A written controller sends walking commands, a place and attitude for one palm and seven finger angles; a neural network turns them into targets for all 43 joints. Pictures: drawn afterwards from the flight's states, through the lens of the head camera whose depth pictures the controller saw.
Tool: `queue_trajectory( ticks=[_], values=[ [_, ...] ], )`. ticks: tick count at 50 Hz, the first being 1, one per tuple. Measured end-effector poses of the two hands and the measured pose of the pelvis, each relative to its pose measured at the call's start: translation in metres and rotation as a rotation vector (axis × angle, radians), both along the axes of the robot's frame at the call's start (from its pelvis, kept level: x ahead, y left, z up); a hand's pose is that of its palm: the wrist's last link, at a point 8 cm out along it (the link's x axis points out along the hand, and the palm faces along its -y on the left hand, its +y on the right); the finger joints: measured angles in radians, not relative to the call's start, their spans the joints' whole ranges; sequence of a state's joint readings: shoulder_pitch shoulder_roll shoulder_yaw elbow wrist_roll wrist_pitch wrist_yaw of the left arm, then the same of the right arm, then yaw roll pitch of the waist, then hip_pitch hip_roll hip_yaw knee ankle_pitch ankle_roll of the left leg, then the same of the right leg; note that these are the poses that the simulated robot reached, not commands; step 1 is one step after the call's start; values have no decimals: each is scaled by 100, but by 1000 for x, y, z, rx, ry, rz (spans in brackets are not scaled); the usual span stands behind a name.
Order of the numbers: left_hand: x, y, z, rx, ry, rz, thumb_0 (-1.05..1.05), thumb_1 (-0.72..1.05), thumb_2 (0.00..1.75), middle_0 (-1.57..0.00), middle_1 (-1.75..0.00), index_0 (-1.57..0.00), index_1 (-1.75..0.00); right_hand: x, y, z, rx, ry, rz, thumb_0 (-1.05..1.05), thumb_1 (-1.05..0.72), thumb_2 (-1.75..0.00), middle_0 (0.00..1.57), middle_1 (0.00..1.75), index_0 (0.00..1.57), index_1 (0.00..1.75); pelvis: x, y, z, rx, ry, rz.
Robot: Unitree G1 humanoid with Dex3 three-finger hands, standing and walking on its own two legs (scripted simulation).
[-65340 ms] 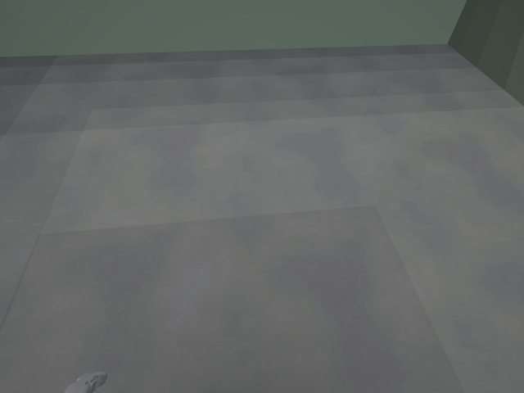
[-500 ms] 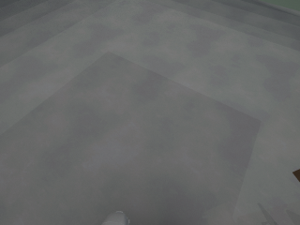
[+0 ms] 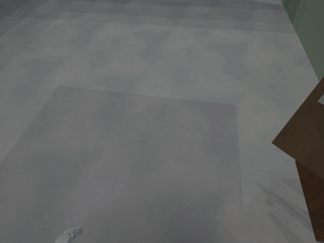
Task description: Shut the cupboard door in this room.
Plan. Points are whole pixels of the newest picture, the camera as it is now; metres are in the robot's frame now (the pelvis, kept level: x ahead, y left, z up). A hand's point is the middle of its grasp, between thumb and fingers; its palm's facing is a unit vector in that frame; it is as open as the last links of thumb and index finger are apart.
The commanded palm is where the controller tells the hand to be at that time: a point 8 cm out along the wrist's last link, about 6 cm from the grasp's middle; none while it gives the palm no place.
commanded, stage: turn to face it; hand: left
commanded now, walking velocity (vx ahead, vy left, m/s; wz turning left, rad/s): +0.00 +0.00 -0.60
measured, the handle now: out of the picture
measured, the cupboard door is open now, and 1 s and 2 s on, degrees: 50 50 50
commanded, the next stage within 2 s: take the last steps up to it in 1.32 s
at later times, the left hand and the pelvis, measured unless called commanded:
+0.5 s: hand (90, 242) +0.14 +0.22 -0.16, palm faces -0.24 -0.95 -0.20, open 7.4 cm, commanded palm none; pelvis +0.01 +0.03 +0.01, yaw -17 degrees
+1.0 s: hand (122, 227) +0.18 +0.13 -0.14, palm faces -0.52 -0.82 -0.24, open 7.4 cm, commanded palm none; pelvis +0.01 +0.01 +0.02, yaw -33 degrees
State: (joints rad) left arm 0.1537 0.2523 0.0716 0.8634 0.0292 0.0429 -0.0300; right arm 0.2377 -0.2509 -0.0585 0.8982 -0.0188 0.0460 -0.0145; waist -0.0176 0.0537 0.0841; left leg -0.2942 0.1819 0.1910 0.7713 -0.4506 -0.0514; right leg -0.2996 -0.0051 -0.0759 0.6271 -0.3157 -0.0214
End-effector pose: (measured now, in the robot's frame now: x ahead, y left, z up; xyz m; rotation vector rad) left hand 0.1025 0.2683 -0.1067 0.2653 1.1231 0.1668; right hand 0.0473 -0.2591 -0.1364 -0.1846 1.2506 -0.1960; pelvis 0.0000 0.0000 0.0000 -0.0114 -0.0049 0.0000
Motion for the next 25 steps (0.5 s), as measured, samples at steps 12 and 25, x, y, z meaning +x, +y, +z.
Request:
queue_trajectory(
  ticks=[12, 25],
  values=[
    [8, -35, -3, -54, 82, -106, 0, 91, 90, -21, -30, -20, -30, -7, -9, 24, -23, -19, -115, 1, -91, -90, 20, 30, 20, 30, 4, 2, 17, 28, 16, -123],
    [47, -2, -21, -80, 120, -217, 1, 91, 90, -21, -30, -20, -30, -25, 37, 41, -65, -82, -208, 1, -91, -90, 20, 30, 20, 30, 11, 32, 14, -10, 8, -293]
  ],
)
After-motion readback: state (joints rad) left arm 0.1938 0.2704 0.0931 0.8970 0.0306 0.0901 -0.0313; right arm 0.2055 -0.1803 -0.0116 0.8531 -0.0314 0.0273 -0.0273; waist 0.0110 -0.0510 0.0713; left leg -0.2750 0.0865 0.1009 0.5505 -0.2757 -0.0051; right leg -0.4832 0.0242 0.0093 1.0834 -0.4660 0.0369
